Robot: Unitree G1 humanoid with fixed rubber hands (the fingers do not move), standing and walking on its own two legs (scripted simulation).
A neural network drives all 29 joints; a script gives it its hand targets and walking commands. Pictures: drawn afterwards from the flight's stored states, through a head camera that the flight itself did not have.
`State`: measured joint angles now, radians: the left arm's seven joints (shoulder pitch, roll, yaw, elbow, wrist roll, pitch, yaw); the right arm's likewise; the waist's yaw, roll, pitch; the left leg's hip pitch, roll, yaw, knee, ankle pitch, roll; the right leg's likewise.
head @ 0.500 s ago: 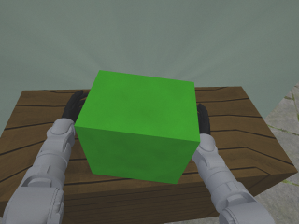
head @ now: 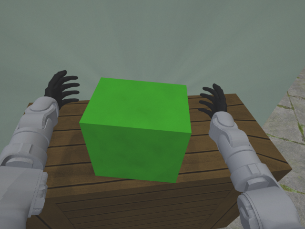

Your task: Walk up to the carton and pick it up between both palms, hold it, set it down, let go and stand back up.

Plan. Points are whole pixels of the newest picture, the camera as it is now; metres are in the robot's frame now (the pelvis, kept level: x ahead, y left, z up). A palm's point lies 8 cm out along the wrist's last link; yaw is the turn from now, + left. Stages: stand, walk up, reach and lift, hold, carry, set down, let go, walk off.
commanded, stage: set down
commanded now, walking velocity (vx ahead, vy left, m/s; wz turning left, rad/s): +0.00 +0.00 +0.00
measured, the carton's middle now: (139, 131) +0.41 +0.00 +0.04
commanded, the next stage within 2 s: none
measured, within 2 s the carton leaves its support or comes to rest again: neither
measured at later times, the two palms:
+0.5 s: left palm (43, 83) +0.44 +0.22 +0.21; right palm (232, 100) +0.36 -0.23 +0.19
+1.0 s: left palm (29, 124) +0.37 +0.25 +0.15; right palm (227, 132) +0.31 -0.21 +0.13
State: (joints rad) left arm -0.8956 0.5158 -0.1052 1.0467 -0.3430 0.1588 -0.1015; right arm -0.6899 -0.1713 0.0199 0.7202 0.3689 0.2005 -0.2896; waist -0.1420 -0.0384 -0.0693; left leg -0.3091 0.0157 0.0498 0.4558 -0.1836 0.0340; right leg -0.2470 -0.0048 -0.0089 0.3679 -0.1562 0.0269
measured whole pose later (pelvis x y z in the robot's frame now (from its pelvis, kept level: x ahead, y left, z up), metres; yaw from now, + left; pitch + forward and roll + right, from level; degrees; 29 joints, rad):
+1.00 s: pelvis +0.00 -0.01 +0.00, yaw +0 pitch -4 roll -1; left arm -0.51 0.59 0.08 0.36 -0.31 0.48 -0.17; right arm -0.27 -0.12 -0.10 0.02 0.33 0.50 -0.33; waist -0.05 -0.05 0.05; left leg -0.17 0.03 0.04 0.41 -0.17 0.01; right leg -0.11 0.01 -0.01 0.33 -0.15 0.01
